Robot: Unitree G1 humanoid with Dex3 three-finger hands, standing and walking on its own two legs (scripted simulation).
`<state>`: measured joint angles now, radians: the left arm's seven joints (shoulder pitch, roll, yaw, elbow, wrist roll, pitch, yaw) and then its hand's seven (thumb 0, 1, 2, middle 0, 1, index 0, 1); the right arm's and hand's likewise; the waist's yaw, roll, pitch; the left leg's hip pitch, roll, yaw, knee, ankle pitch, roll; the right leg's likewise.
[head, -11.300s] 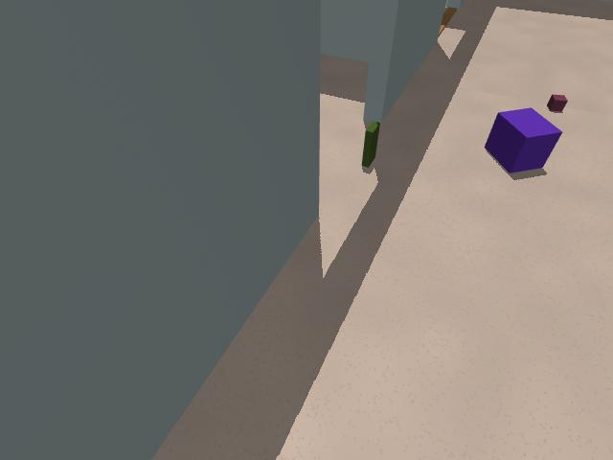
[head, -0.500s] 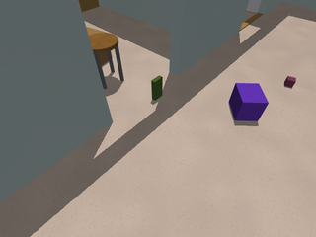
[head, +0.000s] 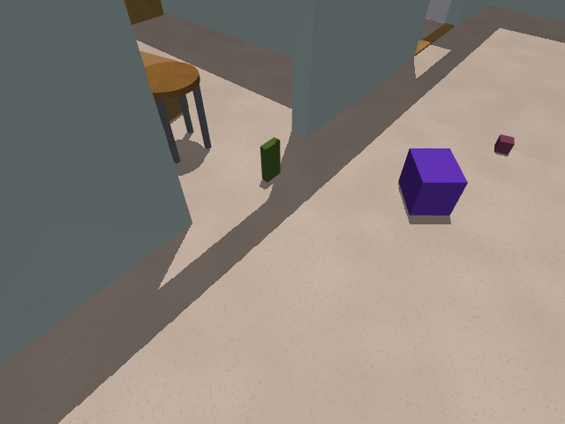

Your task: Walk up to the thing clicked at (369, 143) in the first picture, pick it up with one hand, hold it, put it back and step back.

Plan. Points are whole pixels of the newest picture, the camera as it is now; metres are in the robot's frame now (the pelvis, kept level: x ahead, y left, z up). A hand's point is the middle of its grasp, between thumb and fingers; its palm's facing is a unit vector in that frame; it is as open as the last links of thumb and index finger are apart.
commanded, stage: stand
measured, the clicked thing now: (270, 160) +1.48 +0.12 -0.67
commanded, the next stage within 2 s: none
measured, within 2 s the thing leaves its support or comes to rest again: neither
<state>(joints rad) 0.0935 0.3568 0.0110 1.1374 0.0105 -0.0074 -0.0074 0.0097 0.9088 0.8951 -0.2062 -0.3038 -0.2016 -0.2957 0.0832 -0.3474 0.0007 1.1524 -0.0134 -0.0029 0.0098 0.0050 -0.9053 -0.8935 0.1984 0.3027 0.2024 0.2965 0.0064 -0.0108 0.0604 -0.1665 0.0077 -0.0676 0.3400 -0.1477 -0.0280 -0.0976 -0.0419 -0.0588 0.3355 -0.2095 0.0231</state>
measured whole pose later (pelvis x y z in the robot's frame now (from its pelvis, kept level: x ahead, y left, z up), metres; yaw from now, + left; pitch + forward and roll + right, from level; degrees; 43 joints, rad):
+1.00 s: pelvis +0.01 -0.01 +0.00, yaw -1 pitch -2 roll +0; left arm 0.11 0.35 0.01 1.13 0.01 -0.01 0.00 0.01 0.91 0.90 -0.21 -0.30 -0.20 -0.30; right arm 0.09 -0.35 0.01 1.14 -0.01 0.00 0.00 0.00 -0.91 -0.89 0.20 0.30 0.20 0.30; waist 0.01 0.00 0.06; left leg -0.13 0.02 -0.06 0.32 -0.16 -0.04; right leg -0.07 -0.03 -0.05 0.32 -0.22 0.01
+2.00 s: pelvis +0.01 -0.01 +0.00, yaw -1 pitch -2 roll +0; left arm 0.12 0.36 0.00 1.12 0.01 -0.01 0.00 0.01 0.91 0.90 -0.21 -0.30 -0.20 -0.30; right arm 0.11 -0.35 0.01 1.13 -0.01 -0.01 0.01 0.00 -0.91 -0.89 0.20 0.30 0.20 0.30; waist 0.01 0.00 0.06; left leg -0.13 0.02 -0.05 0.33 -0.16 -0.04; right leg -0.07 -0.03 -0.04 0.33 -0.22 0.01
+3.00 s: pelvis +0.01 -0.01 +0.00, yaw -2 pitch -2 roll +0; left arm 0.13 0.35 0.00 1.12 0.01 -0.01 0.00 0.01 0.91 0.90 -0.21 -0.30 -0.20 -0.30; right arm 0.12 -0.35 0.01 1.13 -0.01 0.00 0.01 0.00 -0.91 -0.89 0.20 0.30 0.20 0.30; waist 0.00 0.00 0.06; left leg -0.13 0.03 -0.04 0.32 -0.16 -0.04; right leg -0.07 -0.02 -0.03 0.32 -0.21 0.01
